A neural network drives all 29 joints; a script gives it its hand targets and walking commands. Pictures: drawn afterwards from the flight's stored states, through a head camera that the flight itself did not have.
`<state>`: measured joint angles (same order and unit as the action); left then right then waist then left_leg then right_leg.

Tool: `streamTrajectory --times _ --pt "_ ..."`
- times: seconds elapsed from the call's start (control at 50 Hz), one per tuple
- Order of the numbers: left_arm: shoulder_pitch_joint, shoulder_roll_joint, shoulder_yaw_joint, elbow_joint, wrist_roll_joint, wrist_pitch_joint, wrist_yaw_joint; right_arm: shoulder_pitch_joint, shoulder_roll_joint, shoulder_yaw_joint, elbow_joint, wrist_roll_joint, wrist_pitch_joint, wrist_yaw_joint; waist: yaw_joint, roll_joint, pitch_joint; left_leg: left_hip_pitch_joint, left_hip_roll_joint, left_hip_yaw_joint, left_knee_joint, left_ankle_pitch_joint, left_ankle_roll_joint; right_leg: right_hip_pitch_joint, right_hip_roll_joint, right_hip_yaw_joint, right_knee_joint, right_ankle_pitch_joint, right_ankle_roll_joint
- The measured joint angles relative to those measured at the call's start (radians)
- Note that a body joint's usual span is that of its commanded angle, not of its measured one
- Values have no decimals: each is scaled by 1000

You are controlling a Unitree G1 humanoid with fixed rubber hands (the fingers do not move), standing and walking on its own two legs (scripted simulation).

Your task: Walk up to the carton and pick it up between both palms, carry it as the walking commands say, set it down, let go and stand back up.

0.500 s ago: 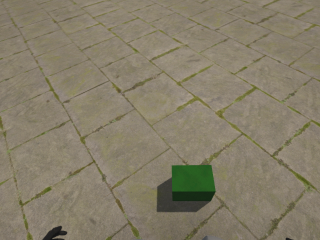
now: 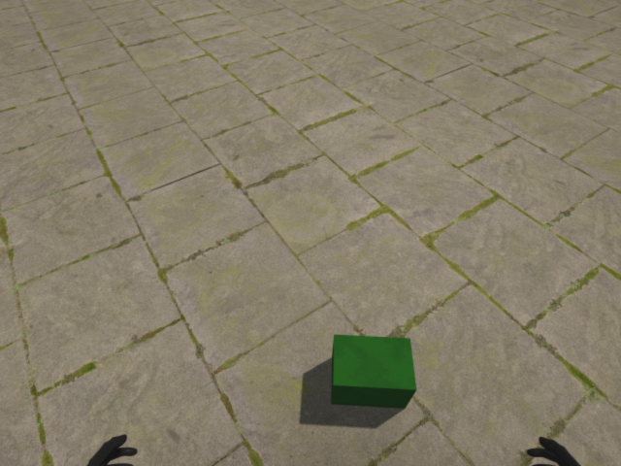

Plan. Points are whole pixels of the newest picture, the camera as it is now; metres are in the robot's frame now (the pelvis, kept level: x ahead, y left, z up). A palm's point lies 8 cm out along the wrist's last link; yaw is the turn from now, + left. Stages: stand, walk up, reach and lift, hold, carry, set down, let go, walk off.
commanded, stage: walk up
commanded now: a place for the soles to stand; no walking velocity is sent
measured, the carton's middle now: (369, 371) +0.49 -0.13 -0.68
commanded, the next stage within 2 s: none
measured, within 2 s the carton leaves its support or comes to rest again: neither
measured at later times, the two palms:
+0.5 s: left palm out of the picture +0.09 +0.31 -0.10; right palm out of the picture +0.09 -0.33 -0.09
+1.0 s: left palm (168, 460) +0.14 +0.22 -0.10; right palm out of the picture +0.10 -0.48 -0.10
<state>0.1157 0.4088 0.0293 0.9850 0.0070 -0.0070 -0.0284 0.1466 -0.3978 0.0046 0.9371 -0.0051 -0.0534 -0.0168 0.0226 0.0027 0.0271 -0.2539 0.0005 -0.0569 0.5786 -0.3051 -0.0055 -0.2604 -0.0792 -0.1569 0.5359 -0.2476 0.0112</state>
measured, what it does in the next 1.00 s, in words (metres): steps to the right: right foot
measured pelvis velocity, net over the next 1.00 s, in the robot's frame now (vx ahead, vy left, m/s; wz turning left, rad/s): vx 0.05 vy -0.12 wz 0.03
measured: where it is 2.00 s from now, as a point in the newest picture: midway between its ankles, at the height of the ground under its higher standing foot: outside the picture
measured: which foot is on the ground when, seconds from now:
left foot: down 0.00-0.92, up 0.94-1.00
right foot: down 0.00-0.64, up 0.66-0.90, down 0.92-1.00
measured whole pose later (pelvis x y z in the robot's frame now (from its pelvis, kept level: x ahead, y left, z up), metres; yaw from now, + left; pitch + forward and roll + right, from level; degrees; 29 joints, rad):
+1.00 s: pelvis +0.05 -0.12 -0.02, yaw +2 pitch -2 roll +0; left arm 0.17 0.46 0.10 0.84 0.03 0.03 -0.07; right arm 0.30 -0.50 -0.07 0.90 -0.02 -0.04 -0.07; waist -0.01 0.00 0.10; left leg -0.41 0.05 -0.12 1.07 -0.54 0.02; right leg -0.39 -0.01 -0.03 0.73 -0.30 -0.02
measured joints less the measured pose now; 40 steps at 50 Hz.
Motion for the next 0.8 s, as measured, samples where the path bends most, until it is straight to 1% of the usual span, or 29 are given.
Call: streamTrajectory --times 0.18,0.34,0.48,0.62,0.64,0.66,0.68,0.7,0.74,0.76,0.8 --pt "-8 -9 -2 68 5 -1 -1 -18 1 -7 75 -1 11 8 1 9 -7 35 -3 -21 -92 57 -12 34 0 -23 -69 34 -9" --pt "-25 -11 2 93 7 6 2 -11 -3 -17 119 -6 21 6 -6 0 -7 50 -1 -31 -122 71 -18 51 3 -34 -94 41 -13" --pt "-42 -12 8 96 7 12 3 -2 -3 -17 133 -9 24 1 -12 -8 -6 55 -1 -34 -126 66 -17 58 3 -38 -99 36 -13" --pt "-49 -8 17 86 11 22 -2 0 2 -16 125 -11 22 -5 -10 -7 -6 56 -3 -35 -121 57 -15 56 0 -39 -87 18 -14" --pt "-40 -3 29 61 25 34 -13 10 3 -24 107 -14 17 -12 -7 -11 -9 50 -3 -31 -110 49 -12 37 0 -30 -50 -20 -24" --pt "-34 7 39 38 36 47 -24 27 4 -34 87 -18 8 -20 -7 -17 -10 42 -4 -29 -92 37 -10 11 7 -5 11 -91 -33" --pt "-31 19 50 16 44 61 -34 49 3 -45 69 -22 -1 -28 -11 -24 -11 34 -5 -32 -76 25 -9 -23 21 35 93 -152 -36" --pt "-31 31 59 -5 49 72 -42 75 1 -56 54 -24 -9 -38 -15 -31 -10 29 -6 -38 -66 16 -9 -61 36 79 181 -183 -34" --pt "-26 54 74 -47 49 79 -53 120 -11 -71 36 -26 -19 -52 -18 -47 0 29 -2 -46 -59 9 -16 -130 51 146 310 -190 -27" --pt "-19 63 80 -65 49 77 -58 136 -21 -77 29 -28 -22 -57 -17 -52 8 33 4 -44 -56 4 -21 -157 50 168 340 -192 -23" --pt "-3 75 91 -95 49 75 -68 160 -46 -90 12 -35 -26 -61 -23 -55 24 37 22 -41 -38 -15 -31 -194 39 187 352 -195 -15"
